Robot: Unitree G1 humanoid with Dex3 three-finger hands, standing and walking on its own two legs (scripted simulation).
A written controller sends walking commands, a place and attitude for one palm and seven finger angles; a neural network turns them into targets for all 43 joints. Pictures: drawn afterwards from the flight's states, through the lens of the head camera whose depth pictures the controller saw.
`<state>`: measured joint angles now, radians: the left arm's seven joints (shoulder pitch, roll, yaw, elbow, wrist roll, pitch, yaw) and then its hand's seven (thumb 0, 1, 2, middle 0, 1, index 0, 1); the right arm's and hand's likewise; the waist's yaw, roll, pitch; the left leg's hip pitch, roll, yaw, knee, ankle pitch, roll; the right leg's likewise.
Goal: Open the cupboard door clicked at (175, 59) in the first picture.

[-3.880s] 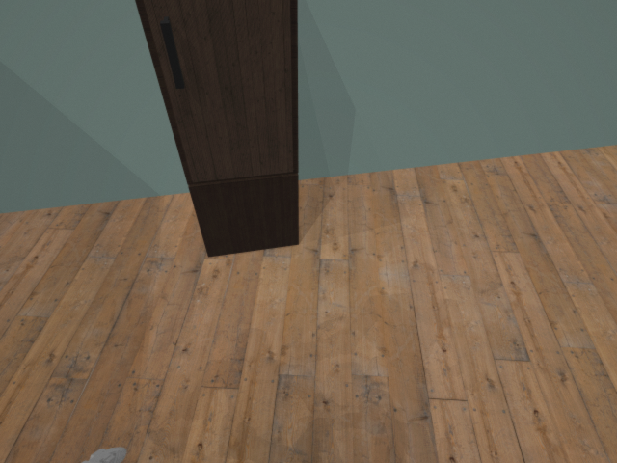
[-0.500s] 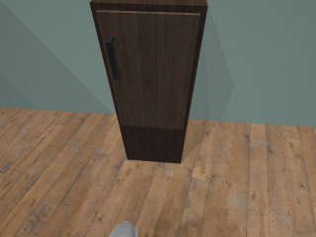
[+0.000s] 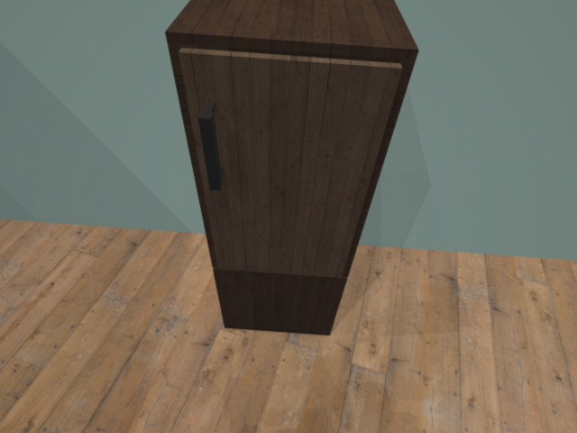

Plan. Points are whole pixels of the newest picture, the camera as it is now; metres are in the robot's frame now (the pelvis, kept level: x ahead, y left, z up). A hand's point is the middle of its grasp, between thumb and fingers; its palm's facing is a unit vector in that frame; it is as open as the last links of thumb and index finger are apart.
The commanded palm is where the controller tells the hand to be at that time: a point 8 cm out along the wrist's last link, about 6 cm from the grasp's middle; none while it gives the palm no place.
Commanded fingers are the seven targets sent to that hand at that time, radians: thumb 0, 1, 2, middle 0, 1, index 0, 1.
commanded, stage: come to a stop and stand still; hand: left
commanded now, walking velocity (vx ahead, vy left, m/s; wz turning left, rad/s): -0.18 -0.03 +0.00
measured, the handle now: (213, 147) +0.56 +0.17 +0.09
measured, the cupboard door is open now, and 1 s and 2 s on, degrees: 0 0 0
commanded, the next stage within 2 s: look again from close up in 1.52 s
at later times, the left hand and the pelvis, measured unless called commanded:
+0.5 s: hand out of the picture +0.01 +0.16 -0.16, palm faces +0.08 -0.96 -0.26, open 7.3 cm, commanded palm none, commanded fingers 0.00 0.90 0.90 -0.20 -0.30 -0.20 -0.30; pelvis -0.03 -0.03 +0.00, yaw +0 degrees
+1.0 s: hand out of the picture -0.01 +0.15 -0.18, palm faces +0.01 -0.98 -0.21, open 7.4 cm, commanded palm none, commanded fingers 0.00 0.90 0.90 -0.20 -0.30 -0.20 -0.30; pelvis -0.03 -0.03 +0.00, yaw -1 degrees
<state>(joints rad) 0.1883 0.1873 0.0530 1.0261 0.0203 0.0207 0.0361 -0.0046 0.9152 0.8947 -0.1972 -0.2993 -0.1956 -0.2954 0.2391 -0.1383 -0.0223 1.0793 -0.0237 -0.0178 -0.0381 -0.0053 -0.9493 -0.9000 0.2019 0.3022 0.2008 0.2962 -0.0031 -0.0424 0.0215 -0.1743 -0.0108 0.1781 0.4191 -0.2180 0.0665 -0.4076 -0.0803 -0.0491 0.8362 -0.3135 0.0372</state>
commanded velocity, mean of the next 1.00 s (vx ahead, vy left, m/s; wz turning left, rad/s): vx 0.02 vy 0.01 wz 0.00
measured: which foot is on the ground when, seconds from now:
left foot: down 0.00-0.16, up 0.18-0.60, down 0.62-1.00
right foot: up 0.00-0.12, down 0.14-0.62, up 0.64-0.96, down 0.98-1.00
